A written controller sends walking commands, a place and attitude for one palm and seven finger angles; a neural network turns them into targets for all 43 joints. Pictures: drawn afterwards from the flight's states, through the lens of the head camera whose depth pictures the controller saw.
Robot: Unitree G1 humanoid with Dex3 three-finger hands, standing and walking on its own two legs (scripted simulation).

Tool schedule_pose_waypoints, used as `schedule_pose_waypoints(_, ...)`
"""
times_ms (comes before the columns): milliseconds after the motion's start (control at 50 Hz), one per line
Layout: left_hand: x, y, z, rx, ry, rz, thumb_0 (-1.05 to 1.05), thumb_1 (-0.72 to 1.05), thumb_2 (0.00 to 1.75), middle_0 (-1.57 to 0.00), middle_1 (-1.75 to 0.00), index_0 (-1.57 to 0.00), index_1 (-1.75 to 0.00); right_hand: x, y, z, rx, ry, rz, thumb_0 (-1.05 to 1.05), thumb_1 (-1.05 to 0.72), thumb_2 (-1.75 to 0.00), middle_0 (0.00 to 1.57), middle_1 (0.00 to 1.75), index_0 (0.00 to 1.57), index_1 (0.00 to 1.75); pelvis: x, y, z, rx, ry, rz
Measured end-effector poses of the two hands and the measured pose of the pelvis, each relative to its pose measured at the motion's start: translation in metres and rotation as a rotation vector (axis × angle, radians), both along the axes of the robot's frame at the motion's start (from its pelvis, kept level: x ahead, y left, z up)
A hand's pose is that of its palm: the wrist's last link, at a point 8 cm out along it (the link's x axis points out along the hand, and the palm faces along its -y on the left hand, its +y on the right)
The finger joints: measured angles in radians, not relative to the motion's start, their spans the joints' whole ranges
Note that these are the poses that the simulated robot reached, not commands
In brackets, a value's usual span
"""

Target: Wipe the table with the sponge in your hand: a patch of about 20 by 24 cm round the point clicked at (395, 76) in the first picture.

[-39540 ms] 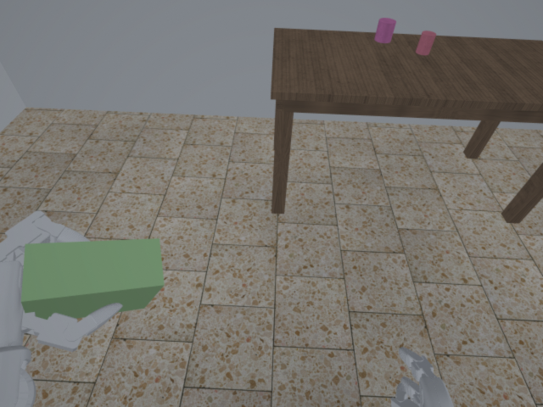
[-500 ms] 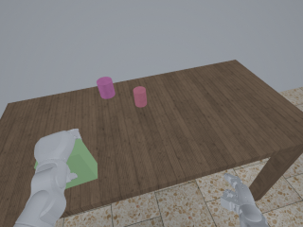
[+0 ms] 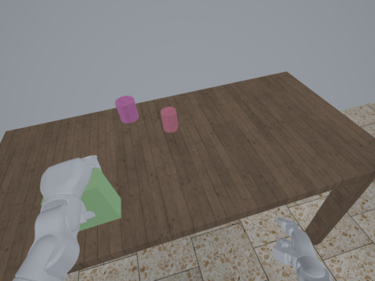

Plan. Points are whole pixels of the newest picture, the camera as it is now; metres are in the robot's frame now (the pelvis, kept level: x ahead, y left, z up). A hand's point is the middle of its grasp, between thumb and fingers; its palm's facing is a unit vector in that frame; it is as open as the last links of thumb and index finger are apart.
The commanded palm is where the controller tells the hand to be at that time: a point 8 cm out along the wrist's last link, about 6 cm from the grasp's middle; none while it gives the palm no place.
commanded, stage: bring the sponge back beside the body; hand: left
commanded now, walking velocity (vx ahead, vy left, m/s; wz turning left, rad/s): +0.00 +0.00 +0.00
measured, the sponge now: (90, 206) +0.24 +0.27 +0.04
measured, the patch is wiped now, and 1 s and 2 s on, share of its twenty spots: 1.00 1.00 1.00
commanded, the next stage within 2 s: step back with the hand held close in 1.44 s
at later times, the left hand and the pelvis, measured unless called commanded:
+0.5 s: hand (68, 202) +0.21 +0.28 +0.10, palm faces +0.06 -0.12 -0.99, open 9.8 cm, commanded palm +0.18 +0.27 +0.17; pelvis -0.01 +0.00 +0.00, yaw +0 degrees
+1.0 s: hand (51, 219) +0.17 +0.29 +0.10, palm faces +0.08 -0.13 -0.99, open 9.8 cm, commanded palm +0.14 +0.28 +0.18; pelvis -0.02 +0.00 +0.00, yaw +0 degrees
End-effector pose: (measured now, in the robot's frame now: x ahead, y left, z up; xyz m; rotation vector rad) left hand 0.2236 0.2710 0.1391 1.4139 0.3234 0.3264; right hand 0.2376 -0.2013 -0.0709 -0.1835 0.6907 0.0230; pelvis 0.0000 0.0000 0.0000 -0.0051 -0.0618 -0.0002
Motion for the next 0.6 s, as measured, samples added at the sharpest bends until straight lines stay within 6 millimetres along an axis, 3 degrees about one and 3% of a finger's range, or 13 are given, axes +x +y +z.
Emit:
schedule_pose_waypoints(340, -0.024, 0.004, 0.008, 0.005, -0.017, 0.024, -0.01, -0.5, 1.09, -0.77, -1.38, -0.78, -1.38, 0.01, 0.011, 0.012, 0.011, -0.061, 0.035, 0.02, -0.9, -0.9, 0.2, 0.3, 0.2, 0.3, -0.006, -0.003, 0.0, -0.001, -0.02, 0.009)
schedule_pose_waypoints(600, -0.044, 0.01, 0.011, 0.001, -0.023, 0.038, -0.01, -0.5, 1.09, -0.77, -1.38, -0.78, -1.38, 0.006, 0.012, 0.012, 0.008, -0.06, 0.048, 0.02, -0.9, -0.9, 0.2, 0.3, 0.2, 0.3, -0.01, -0.002, -0.001, -0.002, -0.029, 0.007)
